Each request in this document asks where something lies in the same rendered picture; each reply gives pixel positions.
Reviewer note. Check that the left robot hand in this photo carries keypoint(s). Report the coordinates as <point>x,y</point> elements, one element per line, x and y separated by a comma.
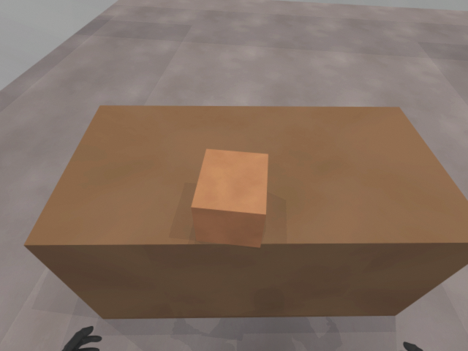
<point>80,338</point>

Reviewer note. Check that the carton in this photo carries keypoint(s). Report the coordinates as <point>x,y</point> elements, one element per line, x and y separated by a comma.
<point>229,205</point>

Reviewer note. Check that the pedestal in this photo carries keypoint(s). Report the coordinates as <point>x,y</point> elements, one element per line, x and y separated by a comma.
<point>361,217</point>

